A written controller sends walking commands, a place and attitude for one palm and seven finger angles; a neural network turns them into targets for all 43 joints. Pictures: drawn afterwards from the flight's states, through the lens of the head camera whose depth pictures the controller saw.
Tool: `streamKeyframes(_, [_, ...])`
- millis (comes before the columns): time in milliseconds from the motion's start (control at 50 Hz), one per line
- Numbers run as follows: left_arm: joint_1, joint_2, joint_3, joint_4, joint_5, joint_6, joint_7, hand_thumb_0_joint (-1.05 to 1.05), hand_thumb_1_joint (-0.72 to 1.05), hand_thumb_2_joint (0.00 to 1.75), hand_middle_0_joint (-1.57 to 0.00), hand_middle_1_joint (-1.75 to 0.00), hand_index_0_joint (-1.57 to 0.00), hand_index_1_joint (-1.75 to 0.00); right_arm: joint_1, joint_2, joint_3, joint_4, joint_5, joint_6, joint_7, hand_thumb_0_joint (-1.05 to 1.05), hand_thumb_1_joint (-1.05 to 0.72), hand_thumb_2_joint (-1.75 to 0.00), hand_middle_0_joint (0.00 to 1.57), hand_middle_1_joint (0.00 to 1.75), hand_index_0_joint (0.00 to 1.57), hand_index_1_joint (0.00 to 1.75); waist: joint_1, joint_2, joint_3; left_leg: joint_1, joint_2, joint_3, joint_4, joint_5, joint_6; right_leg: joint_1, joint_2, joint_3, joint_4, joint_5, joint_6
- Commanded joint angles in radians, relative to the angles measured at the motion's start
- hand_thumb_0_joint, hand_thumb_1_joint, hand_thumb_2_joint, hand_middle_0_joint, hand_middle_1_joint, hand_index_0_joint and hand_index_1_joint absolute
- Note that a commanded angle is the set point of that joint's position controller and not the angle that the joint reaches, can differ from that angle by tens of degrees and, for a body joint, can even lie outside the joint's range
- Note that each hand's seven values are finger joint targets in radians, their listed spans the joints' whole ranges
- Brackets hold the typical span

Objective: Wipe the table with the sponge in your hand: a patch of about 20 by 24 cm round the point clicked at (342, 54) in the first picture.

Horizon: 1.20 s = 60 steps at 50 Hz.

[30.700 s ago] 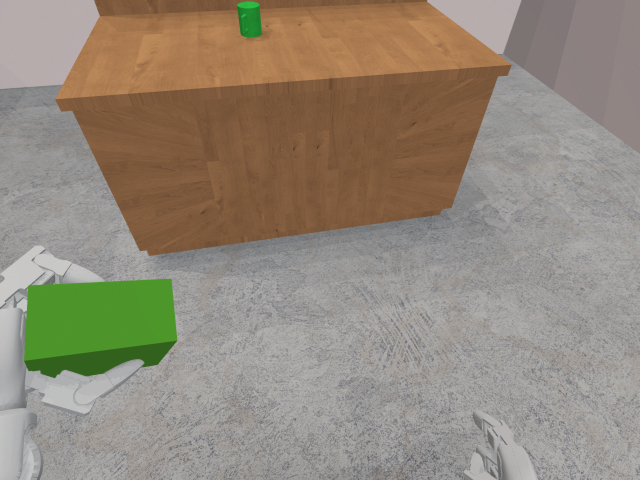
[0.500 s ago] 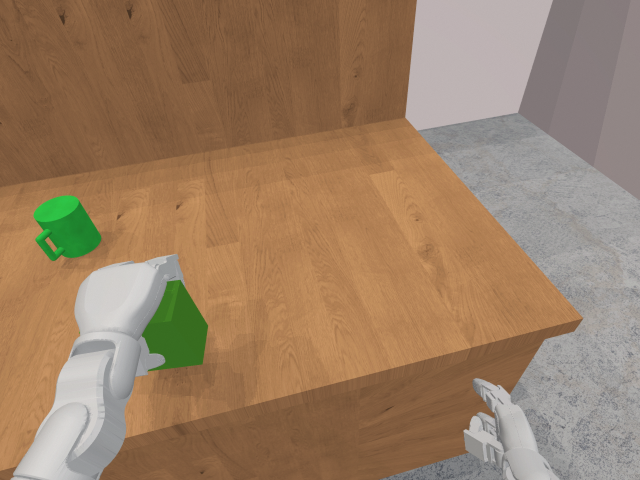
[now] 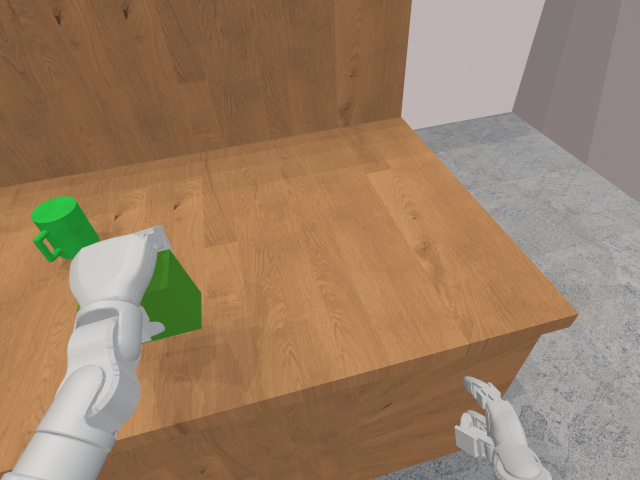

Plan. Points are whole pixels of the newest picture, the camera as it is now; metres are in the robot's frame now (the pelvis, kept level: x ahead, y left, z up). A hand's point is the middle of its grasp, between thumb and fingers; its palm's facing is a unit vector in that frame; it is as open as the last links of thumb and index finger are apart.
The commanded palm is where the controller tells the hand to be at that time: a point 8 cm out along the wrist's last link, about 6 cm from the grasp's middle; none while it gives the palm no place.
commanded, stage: move the sponge above the wiping area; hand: left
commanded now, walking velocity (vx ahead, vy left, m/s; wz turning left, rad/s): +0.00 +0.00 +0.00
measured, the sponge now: (152, 306) +0.28 +0.29 +0.07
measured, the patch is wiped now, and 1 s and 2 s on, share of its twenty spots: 0.00 0.00 0.00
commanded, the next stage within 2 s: lower the sponge onto the table in 1.82 s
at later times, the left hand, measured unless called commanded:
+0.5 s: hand (114, 292) +0.26 +0.31 +0.12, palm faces +0.18 -0.05 -0.98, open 10.1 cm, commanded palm +0.22 +0.28 +0.16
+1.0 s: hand (114, 295) +0.26 +0.31 +0.12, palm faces +0.15 -0.09 -0.99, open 10.0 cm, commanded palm +0.22 +0.28 +0.16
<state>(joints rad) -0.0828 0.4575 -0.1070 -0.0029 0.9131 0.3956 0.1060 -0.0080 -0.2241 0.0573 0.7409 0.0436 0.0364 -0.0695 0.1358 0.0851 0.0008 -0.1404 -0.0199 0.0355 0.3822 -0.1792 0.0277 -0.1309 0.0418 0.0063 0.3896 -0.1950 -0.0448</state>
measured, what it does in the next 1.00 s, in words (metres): stands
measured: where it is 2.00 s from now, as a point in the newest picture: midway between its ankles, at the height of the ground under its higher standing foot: outside the picture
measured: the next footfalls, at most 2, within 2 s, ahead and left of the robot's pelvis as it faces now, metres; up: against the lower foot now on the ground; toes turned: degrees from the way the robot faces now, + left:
none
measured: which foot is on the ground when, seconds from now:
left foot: down 0.00-1.00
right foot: down 0.00-1.00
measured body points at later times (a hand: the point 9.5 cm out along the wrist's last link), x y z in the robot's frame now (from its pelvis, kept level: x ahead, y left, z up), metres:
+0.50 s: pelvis +0.01 +0.00 +0.00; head -0.01 -0.04 +0.45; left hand +0.25 +0.31 +0.17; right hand +0.26 -0.20 -0.08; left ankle +0.02 +0.10 -0.74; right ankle +0.01 -0.09 -0.74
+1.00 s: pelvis +0.00 -0.01 +0.00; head -0.02 -0.05 +0.45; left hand +0.25 +0.31 +0.17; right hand +0.26 -0.20 -0.08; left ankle +0.02 +0.10 -0.74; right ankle +0.01 -0.09 -0.74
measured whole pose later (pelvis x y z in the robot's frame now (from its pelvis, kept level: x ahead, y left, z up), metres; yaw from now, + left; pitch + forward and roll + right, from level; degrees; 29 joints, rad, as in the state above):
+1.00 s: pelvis +0.00 -0.01 +0.00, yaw +1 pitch -3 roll +0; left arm -0.05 0.48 -0.04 -0.02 0.86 0.55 0.04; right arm -0.01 -0.26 0.06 0.72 0.07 0.07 -0.05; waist 0.11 0.11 -0.02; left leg -0.14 -0.02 0.02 0.38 -0.18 0.02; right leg -0.13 0.05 0.00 0.39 -0.20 -0.05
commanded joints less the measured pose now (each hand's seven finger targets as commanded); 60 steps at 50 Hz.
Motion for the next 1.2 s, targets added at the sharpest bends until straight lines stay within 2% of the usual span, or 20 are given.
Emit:
streamKeyframes(0, [-0.158, 0.153, 0.098, -0.089, -0.022, 0.156, -0.029, 0.0, 0.1, 1.3, -1.2, -1.6, -1.2, -1.6, -0.261, -0.144, -0.042, -0.201, 0.02, -0.028, 0.004, 0.0, -0.9, -0.9, 0.2, 0.3, 0.2, 0.3, -0.002, -0.048, -0.162, 0.018, -0.011, -0.11, -0.052, 0.134, -0.014, 0.039, -0.026, 0.11, -0.074, 0.089, -0.041])
streamKeyframes(100, [-0.111, 0.112, 0.002, -0.188, -0.019, 0.154, -0.164, 0.0, 0.1, 1.3, -1.2, -1.6, -1.2, -1.6, -0.249, -0.145, -0.032, -0.245, 0.029, -0.019, 0.008, 0.0, -0.9, -0.9, 0.2, 0.3, 0.2, 0.3, -0.04, -0.07, -0.189, 0.022, -0.015, -0.116, -0.013, 0.127, 0.019, 0.022, -0.027, 0.097, -0.051, 0.122, -0.029])
streamKeyframes(140, [-0.156, 0.176, 0.04, -0.274, 0.011, 0.085, -0.177, 0.0, 0.1, 1.3, -1.2, -1.6, -1.2, -1.6, -0.23, -0.142, -0.032, -0.251, 0.016, -0.031, 0.008, 0.0, -0.9, -0.9, 0.2, 0.3, 0.2, 0.3, -0.041, -0.086, -0.242, 0.048, -0.019, -0.13, 0.004, 0.158, 0.025, 0.029, -0.028, 0.107, -0.035, 0.154, -0.028])
streamKeyframes(180, [-0.247, 0.295, 0.136, -0.42, 0.04, -0.016, -0.15, 0.0, 0.1, 1.3, -1.2, -1.6, -1.2, -1.6, -0.219, -0.137, -0.038, -0.25, -0.001, -0.049, -0.005, 0.0, -0.9, -0.9, 0.2, 0.3, 0.2, 0.3, -0.028, -0.031, -0.288, 0.096, -0.012, -0.142, 0.01, 0.175, 0.027, 0.037, -0.013, 0.133, -0.025, 0.155, -0.037])
streamKeyframes(260, [-0.184, 0.333, 0.248, -0.425, 0.082, -0.148, -0.026, 0.0, 0.1, 1.3, -1.2, -1.6, -1.2, -1.6, -0.141, -0.124, -0.057, -0.219, -0.034, -0.075, -0.024, 0.0, -0.9, -0.9, 0.2, 0.3, 0.2, 0.3, 0.003, 0.015, -0.296, 0.139, -0.005, -0.146, 0.024, 0.293, 0.006, 0.032, -0.015, 0.146, -0.034, 0.244, -0.055])
streamKeyframes(280, [-0.203, 0.403, 0.32, -0.417, 0.08, -0.145, 0.01, 0.0, 0.1, 1.3, -1.2, -1.6, -1.2, -1.6, -0.153, -0.135, -0.059, -0.203, -0.031, -0.076, -0.025, 0.0, -0.9, -0.9, 0.2, 0.3, 0.2, 0.3, 0.012, 0.04, -0.26, 0.129, -0.004, -0.153, 0.014, 0.258, 0.003, 0.028, -0.008, 0.179, -0.047, 0.215, -0.068])
streamKeyframes(300, [-0.236, 0.319, 0.26, -0.365, 0.084, -0.126, 0.036, 0.0, 0.1, 1.3, -1.2, -1.6, -1.2, -1.6, -0.151, -0.121, -0.057, -0.203, -0.029, -0.073, -0.024, 0.0, -0.9, -0.9, 0.2, 0.3, 0.2, 0.3, 0.001, 0.03, -0.253, 0.111, -0.006, -0.143, 0.01, 0.253, -0.001, 0.019, -0.01, 0.154, -0.051, 0.193, -0.067])
streamKeyframes(380, [-0.219, 0.3, 0.256, -0.23, 0.025, 0.009, 0.076, 0.0, 0.1, 1.3, -1.2, -1.6, -1.2, -1.6, -0.225, -0.141, -0.058, -0.178, 0.004, -0.058, -0.002, 0.0, -0.9, -0.9, 0.2, 0.3, 0.2, 0.3, 0.011, 0.047, -0.179, 0.084, -0.005, -0.131, -0.019, 0.195, -0.018, 0.004, -0.017, 0.174, -0.074, 0.127, -0.072])
streamKeyframes(500, [-0.057, 0.118, 0.043, -0.144, -0.059, 0.165, -0.113, 0.0, 0.1, 1.3, -1.2, -1.6, -1.2, -1.6, -0.263, -0.149, -0.036, -0.221, 0.03, -0.021, 0.005, 0.0, -0.9, -0.9, 0.2, 0.3, 0.2, 0.3, -0.032, -0.074, -0.122, 0.015, -0.014, -0.118, -0.023, 0.143, 0.006, 0.016, -0.032, 0.109, -0.071, 0.151, -0.029])
streamKeyframes(580, [-0.178, 0.152, 0.024, -0.244, -0.02, 0.09, -0.167, 0.0, 0.1, 1.3, -1.2, -1.6, -1.2, -1.6, -0.242, -0.142, -0.03, -0.239, 0.027, -0.039, -0.002, 0.0, -0.9, -0.9, 0.2, 0.3, 0.2, 0.3, -0.058, -0.078, -0.163, 0.037, -0.009, -0.131, -0.015, 0.083, 0.022, -0.021, -0.023, 0.114, -0.063, 0.063, -0.027])
streamKeyframes(680, [-0.283, 0.384, 0.243, -0.453, 0.087, -0.111, -0.068, 0.0, 0.1, 1.3, -1.2, -1.6, -1.2, -1.6, -0.191, -0.13, -0.048, -0.233, -0.024, -0.074, -0.022, 0.0, -0.9, -0.9, 0.2, 0.3, 0.2, 0.3, 0.011, 0.032, -0.321, 0.115, -0.007, -0.159, -0.008, 0.165, 0.019, 0.064, -0.004, 0.155, -0.031, 0.113, -0.052])
streamKeyframes(720, [-0.253, 0.342, 0.257, -0.362, 0.104, -0.131, 0.0, 0.0, 0.1, 1.3, -1.2, -1.6, -1.2, -1.6, -0.167, -0.114, -0.048, -0.212, -0.028, -0.082, -0.031, 0.0, -0.9, -0.9, 0.2, 0.3, 0.2, 0.3, 0.013, 0.019, -0.285, 0.112, -0.011, -0.148, -0.007, 0.211, 0.004, 0.041, -0.004, 0.146, -0.047, 0.131, -0.063])
streamKeyframes(780, [-0.289, 0.356, 0.295, -0.274, 0.079, -0.065, 0.077, 0.0, 0.1, 1.3, -1.2, -1.6, -1.2, -1.6, -0.196, -0.133, -0.057, -0.18, -0.01, -0.067, -0.015, 0.0, -0.9, -0.9, 0.2, 0.3, 0.2, 0.3, 0.018, 0.029, -0.209, 0.094, -0.007, -0.146, -0.027, 0.181, -0.012, 0.009, -0.004, 0.192, -0.078, 0.091, -0.079])
streamKeyframes(820, [-0.229, 0.252, 0.22, -0.234, 0.026, 0.005, 0.08, 0.0, 0.1, 1.3, -1.2, -1.6, -1.2, -1.6, -0.226, -0.125, -0.057, -0.189, 0.003, -0.064, 0.001, 0.0, -0.9, -0.9, 0.2, 0.3, 0.2, 0.3, 0.019, 0.015, -0.207, 0.079, -0.004, -0.13, -0.026, 0.182, -0.015, 0.025, -0.019, 0.154, -0.073, 0.103, -0.063])
streamKeyframes(880, [-0.126, 0.227, 0.194, -0.148, -0.03, 0.12, 0.014, 0.0, 0.1, 1.3, -1.2, -1.6, -1.2, -1.6, -0.27, -0.149, -0.051, -0.183, 0.019, -0.036, 0.011, 0.0, -0.9, -0.9, 0.2, 0.3, 0.2, 0.3, 0.009, -0.029, -0.146, 0.041, -0.014, -0.119, -0.041, 0.169, -0.015, 0.031, -0.024, 0.153, -0.08, 0.121, -0.048])
streamKeyframes(900, [-0.092, 0.133, 0.098, -0.153, -0.048, 0.147, -0.027, 0.0, 0.1, 1.3, -1.2, -1.6, -1.2, -1.6, -0.271, -0.144, -0.046, -0.206, 0.023, -0.03, 0.014, 0.0, -0.9, -0.9, 0.2, 0.3, 0.2, 0.3, -0.005, -0.043, -0.147, 0.029, -0.012, -0.113, -0.036, 0.158, -0.008, 0.037, -0.028, 0.118, -0.076, 0.13, -0.037])
streamKeyframes(1000, [-0.102, 0.094, -0.006, -0.174, -0.042, 0.15, -0.157, 0.0, 0.1, 1.3, -1.2, -1.6, -1.2, -1.6, -0.247, -0.148, -0.03, -0.24, 0.034, -0.026, 0.005, 0.0, -0.9, -0.9, 0.2, 0.3, 0.2, 0.3, -0.052, -0.107, -0.132, 0.01, -0.009, -0.121, -0.019, 0.069, 0.021, -0.016, -0.027, 0.101, -0.075, 0.056, -0.022])
streamKeyframes(1080, [-0.335, 0.332, 0.15, -0.33, 0.048, 0.007, -0.14, 0.0, 0.1, 1.3, -1.2, -1.6, -1.2, -1.6, -0.226, -0.146, -0.035, -0.231, 0.004, -0.05, -0.022, 0.0, -0.9, -0.9, 0.2, 0.3, 0.2, 0.3, -0.041, -0.057, -0.244, 0.071, -0.016, -0.134, -0.003, 0.073, 0.028, 0.006, -0.019, 0.147, -0.062, 0.032, -0.03])
streamKeyframes(1120, [-0.362, 0.353, 0.2, -0.379, 0.095, -0.088, -0.087, 0.0, 0.1, 1.3, -1.2, -1.6, -1.2, -1.6, -0.193, -0.119, -0.041, -0.232, -0.015, -0.078, -0.037, 0.0, -0.9, -0.9, 0.2, 0.3, 0.2, 0.3, -0.009, 0.02, -0.326, 0.118, -0.024, -0.138, 0.009, 0.151, 0.026, 0.049, -0.016, 0.143, -0.048, 0.084, -0.046])
streamKeyframes(1180, [-0.379, 0.417, 0.296, -0.346, 0.098, -0.147, 0.007, 0.0, 0.1, 1.3, -1.2, -1.6, -1.2, -1.6, -0.173, -0.133, -0.049, -0.19, -0.021, -0.092, -0.049, 0.0, -0.9, -0.9, 0.2, 0.3, 0.2, 0.3, 0.0, 0.101, -0.28, 0.133, -0.017, -0.148, -0.011, 0.163, 0.006, 0.026, -0.003, 0.181, -0.075, 0.089, -0.071])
